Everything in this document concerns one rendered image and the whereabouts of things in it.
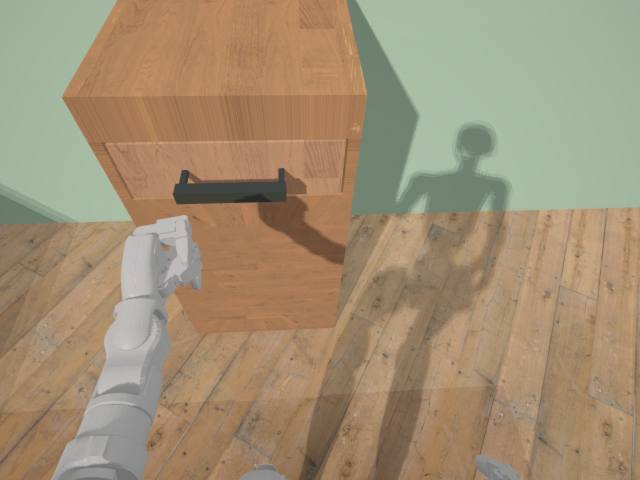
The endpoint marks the robot right hand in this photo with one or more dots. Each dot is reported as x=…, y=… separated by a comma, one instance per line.
x=496, y=470

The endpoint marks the handle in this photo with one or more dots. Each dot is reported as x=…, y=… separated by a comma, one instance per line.
x=235, y=192

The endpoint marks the drawer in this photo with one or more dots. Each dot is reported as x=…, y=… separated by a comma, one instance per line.
x=151, y=169

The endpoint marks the robot left hand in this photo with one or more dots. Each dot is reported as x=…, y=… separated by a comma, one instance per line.
x=144, y=260

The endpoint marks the robot left shin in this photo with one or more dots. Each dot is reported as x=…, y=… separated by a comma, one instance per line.
x=267, y=467

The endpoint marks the cabinet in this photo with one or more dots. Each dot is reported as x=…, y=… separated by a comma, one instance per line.
x=224, y=70

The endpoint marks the robot left forearm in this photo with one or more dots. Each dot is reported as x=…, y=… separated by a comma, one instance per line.
x=110, y=443

